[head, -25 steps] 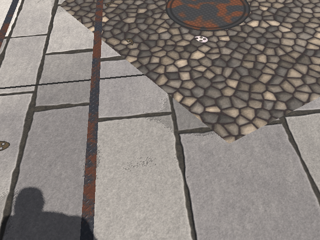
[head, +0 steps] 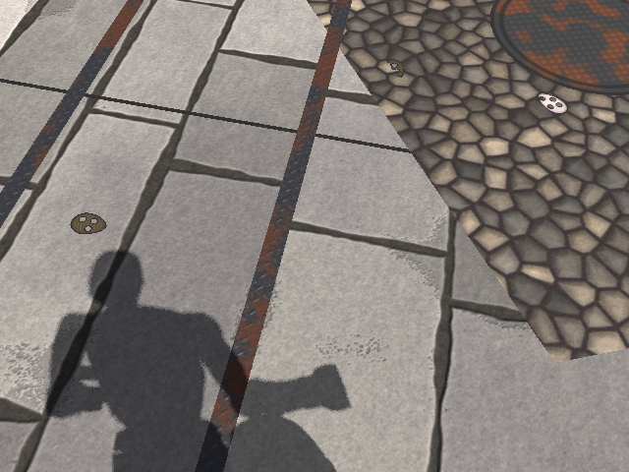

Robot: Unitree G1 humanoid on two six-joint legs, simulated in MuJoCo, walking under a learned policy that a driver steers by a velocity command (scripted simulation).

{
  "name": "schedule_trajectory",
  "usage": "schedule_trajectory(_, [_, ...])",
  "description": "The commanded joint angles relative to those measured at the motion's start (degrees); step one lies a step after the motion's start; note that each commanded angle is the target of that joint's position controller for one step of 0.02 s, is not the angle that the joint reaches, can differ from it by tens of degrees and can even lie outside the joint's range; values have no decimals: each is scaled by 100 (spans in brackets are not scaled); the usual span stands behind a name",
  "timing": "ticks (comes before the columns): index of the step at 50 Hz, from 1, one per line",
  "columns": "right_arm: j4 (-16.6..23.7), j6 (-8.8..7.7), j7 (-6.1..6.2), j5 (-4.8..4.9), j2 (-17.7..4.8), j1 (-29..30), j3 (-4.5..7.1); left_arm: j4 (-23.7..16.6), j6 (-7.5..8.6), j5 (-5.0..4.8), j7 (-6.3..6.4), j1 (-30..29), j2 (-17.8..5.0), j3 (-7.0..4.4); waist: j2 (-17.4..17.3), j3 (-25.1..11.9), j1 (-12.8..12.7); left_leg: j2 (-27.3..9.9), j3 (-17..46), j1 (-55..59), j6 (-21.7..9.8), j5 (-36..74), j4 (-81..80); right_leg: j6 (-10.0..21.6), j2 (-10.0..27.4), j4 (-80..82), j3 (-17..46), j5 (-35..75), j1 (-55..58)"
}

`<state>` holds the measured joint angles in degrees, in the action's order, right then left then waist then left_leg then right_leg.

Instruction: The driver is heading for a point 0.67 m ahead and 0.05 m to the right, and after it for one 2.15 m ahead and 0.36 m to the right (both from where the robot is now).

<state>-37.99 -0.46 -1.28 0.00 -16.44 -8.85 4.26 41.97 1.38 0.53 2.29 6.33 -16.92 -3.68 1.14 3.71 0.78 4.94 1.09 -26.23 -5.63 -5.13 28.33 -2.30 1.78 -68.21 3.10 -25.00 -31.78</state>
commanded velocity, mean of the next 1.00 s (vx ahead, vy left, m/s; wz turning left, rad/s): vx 0.04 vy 0.00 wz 0.13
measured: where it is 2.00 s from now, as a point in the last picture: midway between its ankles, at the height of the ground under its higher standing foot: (367, 400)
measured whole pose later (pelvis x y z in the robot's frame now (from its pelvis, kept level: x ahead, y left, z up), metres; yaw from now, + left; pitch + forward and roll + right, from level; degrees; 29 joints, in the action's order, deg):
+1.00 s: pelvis +0.06 -0.06 +0.00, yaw +4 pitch +1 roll +1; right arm -39.9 -0.1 1.9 1.1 -16.1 -14.6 4.4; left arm 40.0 -0.6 -1.5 -1.7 13.0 -16.9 -4.2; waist -1.2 -0.3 0.1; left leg -3.7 -3.9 -11.4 1.9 -21.6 32.4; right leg 3.7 1.1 -43.5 -3.1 -24.9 -20.9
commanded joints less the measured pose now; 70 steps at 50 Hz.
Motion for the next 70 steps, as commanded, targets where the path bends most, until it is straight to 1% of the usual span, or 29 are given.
schedule_trajectory(1, [501, -56, 121, -42, -850, 83, 239, -203, -60, 48, 86, 649, -453, -152, -590, -1241, -258, -1365, 1789, 977, -922, 1089, -1026, -66, 1, 439, 154, 379, -32])
schedule_trajectory(8, [637, 135, 327, 26, -918, 37, 268, -374, -71, -8, 94, 138, -388, -121, -866, -1130, -24, -1168, 2321, 990, -674, -1056, -1074, -225, -159, 1784, 351, 809, -59])
schedule_trajectory(13, [657, 220, 298, -31, -795, -70, 207, -377, 52, -62, -24, 198, -402, -107, -1023, -1172, 117, -1269, 2574, 1176, -665, -619, -798, -99, -195, 2648, 208, 568, 598])
schedule_trajectory(16, [641, 278, 287, 35, -682, -33, 123, -310, 117, -51, -144, 529, -337, -112, -953, -1072, -140, -1062, 2517, 1019, -437, -253, -453, 164, -236, 4214, -36, 1293, 1591])
schedule_trajectory(17, [607, 270, 294, 37, -545, -231, 80, -332, 129, 46, -157, 591, -535, -155, -656, -1044, -108, -816, 2301, 672, -157, -672, -143, 354, 238, 4584, 326, 1712, 2105])
schedule_trajectory(18, [614, 232, 277, -34, -310, -543, 17, -440, 105, 166, -138, 509, -951, -221, 645, -1054, 190, -90, 1454, 87, 227, -2054, 958, 847, 1371, 4833, 1426, 2703, 2489])
schedule_trajectory(19, [789, 147, 273, 15, -651, -165, 136, -381, 91, 279, -155, 462, -945, -231, 1603, -688, 65, 273, 758, -422, 490, -2871, 1709, 1680, 1979, 5125, 2366, 3146, 1916])
schedule_trajectory(20, [737, 108, 279, -28, -986, -14, 248, -484, 122, 218, -146, 320, -766, -202, 1129, -663, -52, 77, 911, -437, 672, -2834, 2671, 1844, 1952, 5093, 2297, 3131, 1851])
schedule_trajectory(22, [445, 207, 290, 7, -806, -260, 264, -523, 117, 32, -110, 124, -623, -163, 586, -693, 35, 62, 880, -542, 895, -2441, 3468, 1484, 1430, 4841, 1513, 3341, 2072])
schedule_trajectory(27, [431, 275, 240, 29, -35, -21, -21, -435, -17, -2, -131, 118, -344, -50, 904, -794, -102, -353, 186, 267, 1111, -2048, 1857, 1275, 802, 4606, 594, 3708, 2275])
schedule_trajectory(29, [456, 259, 219, 79, -111, 121, -7, -349, -73, -13, -135, 400, -512, -89, 1075, -842, -272, -362, 18, 625, 1095, -2005, 997, 1373, 904, 4519, 769, 3655, 2437])
schedule_trajectory(32, [264, 229, 214, 23, -268, -179, 30, -254, -50, -115, -151, 558, -465, -46, 853, -766, -121, -413, 72, 1660, 806, -246, -878, 1058, 808, 4399, 817, 3253, 2139])
schedule_trajectory(33, [304, 223, 256, -57, -461, -249, 48, -227, 31, -42, -193, 675, -340, 16, 493, -923, -165, -812, 503, 2335, 639, 526, -774, 761, 704, 4352, 786, 2767, 1700])
schedule_trajectory(34, [233, 229, 296, -101, -835, -275, 140, -256, 138, 50, -278, 822, -274, 42, -375, -986, -420, -1102, 672, 2522, 354, 1128, -200, 495, 289, 4259, 360, 2182, 1370])
schedule_trajectory(36, [215, 200, 241, -116, -476, -220, 106, -326, 151, -3, -302, 164, -439, 22, -594, -720, -61, -979, 604, 1871, 175, -252, -322, 187, -48, 3951, 9, 1475, 1418])
schedule_trajectory(40, [225, 149, 362, -77, -720, -386, 206, -537, -26, -109, -217, 90, -456, -58, -1031, -349, -22, -1491, 931, 1521, -53, -386, -610, 251, -199, 3126, -85, 1549, 833])
schedule_trajectory(43, [339, 115, 448, -39, -705, -282, 218, -609, -120, -110, -240, 260, -345, -104, -1333, -503, -17, -2176, 1364, 1507, -512, -434, -776, 301, -212, 2098, -367, 8, 528])
schedule_trajectory(46, [238, -51, 414, 57, -938, -499, 271, -861, -173, -221, -358, -88, -276, -89, -1028, -54, 152, -2649, 1850, 1520, -688, -2495, -1365, 537, 231, 1464, -181, -773, -231])
schedule_trajectory(49, [288, -91, 302, 172, -942, 140, 263, -565, -119, -219, -440, 632, -287, -115, -851, -129, -308, -2046, 747, 863, -247, -2347, -1146, 714, -8, 2802, -712, 168, 1266])
schedule_trajectory(51, [294, -87, 250, 71, -545, 208, 161, -11, -65, -177, -438, 1839, -462, -272, -236, -388, -698, -1405, -258, -18, 105, -2278, 412, 737, -510, 3532, -951, 646, 2934])
schedule_trajectory(52, [483, -145, 233, -50, -162, 293, 50, -18, 8, -162, -366, 2359, -1110, -439, 1492, -419, -778, -816, -908, -1230, 635, -2579, 3023, 1257, 767, 4551, 1437, 227, 3580])
schedule_trajectory(53, [864, -309, 225, 68, -157, 504, 13, -377, 179, -120, -432, 2198, -1498, -411, 1954, -521, -644, -157, 65, -2620, 686, -3028, 4045, 2368, 1816, 5807, 4474, -793, 3767])
schedule_trajectory(54, [823, -457, 182, 277, -528, 620, 91, -459, 286, -62, -438, 1925, -1105, -314, 1124, -219, -604, -524, 482, -2959, 535, -2705, 4462, 2450, 2016, 6025, 4553, -1302, 3646])
schedule_trajectory(55, [717, -541, 137, 279, -692, 562, 133, -492, 335, -67, -410, 1706, -830, -219, 650, -2, -432, -745, 513, -2926, 392, -2093, 4307, 2192, 1834, 5847, 3943, -1141, 3439])
schedule_trajectory(56, [563, -578, 141, 127, -632, 447, 134, -565, 328, -87, -370, 1496, -762, -183, 212, 21, -300, -904, 486, -2699, 377, -1562, 4001, 1931, 1554, 5684, 3276, -569, 3240])
schedule_trajectory(57, [490, -597, 145, -10, -642, 391, 158, -607, 303, -89, -327, 1339, -742, -159, 170, 3, -218, -980, 447, -2369, 413, -1126, 3545, 1733, 1277, 5670, 2702, 89, 3037])
schedule_trajectory(59, [395, -589, 90, -58, -564, 405, 162, -595, 278, -74, -241, 1452, -723, -136, 293, -146, -208, -860, 273, -1925, 551, -473, 3061, 1582, 943, 5750, 2053, 1097, 2947])
schedule_trajectory(64, [455, -577, 30, -17, -232, 1114, 34, -312, 216, -145, -85, 1964, -695, -137, 360, -140, -421, -541, 144, -1598, 801, 574, 1363, 1379, 638, 5639, 1349, 2418, 2914])
schedule_trajectory(70, [633, -686, -145, 63, -221, 1933, -26, -30, 144, -211, -40, 2262, -686, -161, 504, 45, -684, -421, 92, -1206, 735, 964, 230, 1355, 791, 5434, 1525, 2427, 3027])
Keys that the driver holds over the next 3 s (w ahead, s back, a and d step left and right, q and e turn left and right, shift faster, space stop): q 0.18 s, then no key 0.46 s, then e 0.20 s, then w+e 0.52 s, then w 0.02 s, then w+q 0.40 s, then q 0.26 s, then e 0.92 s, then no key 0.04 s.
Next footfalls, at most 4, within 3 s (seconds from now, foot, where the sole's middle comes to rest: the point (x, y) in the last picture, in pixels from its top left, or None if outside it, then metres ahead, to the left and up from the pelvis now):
0.34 right None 0.13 -0.16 -0.77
0.66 left None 0.04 0.09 -0.77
1.04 right None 0.10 -0.16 -0.77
1.54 left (314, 440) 0.47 -0.01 -0.77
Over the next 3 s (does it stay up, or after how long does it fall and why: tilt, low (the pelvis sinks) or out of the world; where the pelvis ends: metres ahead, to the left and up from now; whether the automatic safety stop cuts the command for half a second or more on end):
stays up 0.62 -0.18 0.01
